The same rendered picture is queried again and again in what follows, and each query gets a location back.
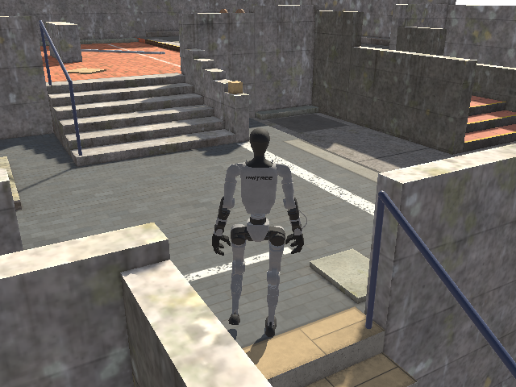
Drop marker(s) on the robot right forearm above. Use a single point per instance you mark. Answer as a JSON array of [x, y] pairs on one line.
[[294, 219]]

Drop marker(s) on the left robot hand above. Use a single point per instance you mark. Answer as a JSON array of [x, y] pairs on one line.
[[216, 244]]

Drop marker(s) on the right robot upper arm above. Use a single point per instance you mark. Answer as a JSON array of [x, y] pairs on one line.
[[288, 189]]

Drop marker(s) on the humanoid robot torso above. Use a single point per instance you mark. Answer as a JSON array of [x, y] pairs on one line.
[[258, 193]]

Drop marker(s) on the robot left forearm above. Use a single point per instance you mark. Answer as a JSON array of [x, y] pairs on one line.
[[221, 221]]

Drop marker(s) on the humanoid robot head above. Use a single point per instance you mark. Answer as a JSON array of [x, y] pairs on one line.
[[259, 140]]

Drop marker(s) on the right robot hand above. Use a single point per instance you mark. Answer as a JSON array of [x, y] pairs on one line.
[[299, 242]]

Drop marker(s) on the left robot upper arm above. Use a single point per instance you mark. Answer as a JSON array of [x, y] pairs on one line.
[[230, 183]]

